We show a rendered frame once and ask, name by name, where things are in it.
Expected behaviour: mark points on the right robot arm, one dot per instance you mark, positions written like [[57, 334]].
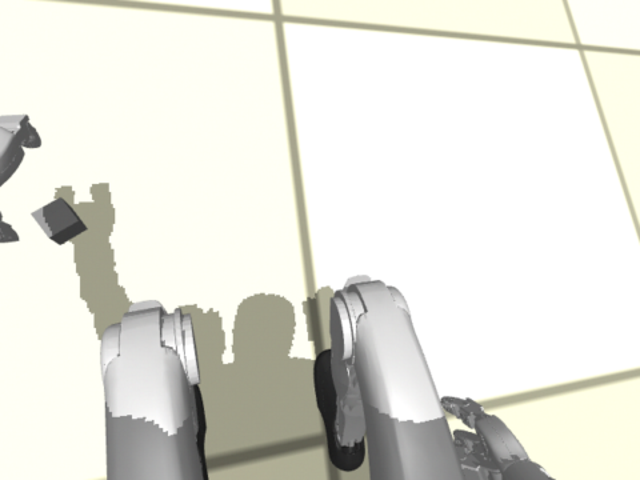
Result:
[[526, 470]]

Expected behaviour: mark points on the cube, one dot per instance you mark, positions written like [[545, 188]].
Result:
[[59, 221]]

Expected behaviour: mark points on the left robot foot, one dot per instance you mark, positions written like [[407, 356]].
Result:
[[201, 430]]

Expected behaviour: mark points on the left robot hand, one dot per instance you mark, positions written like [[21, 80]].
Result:
[[15, 132]]

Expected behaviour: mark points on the right robot foot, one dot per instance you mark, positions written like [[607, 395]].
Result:
[[343, 457]]

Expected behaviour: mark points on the right robot hand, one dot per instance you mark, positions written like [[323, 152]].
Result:
[[492, 449]]

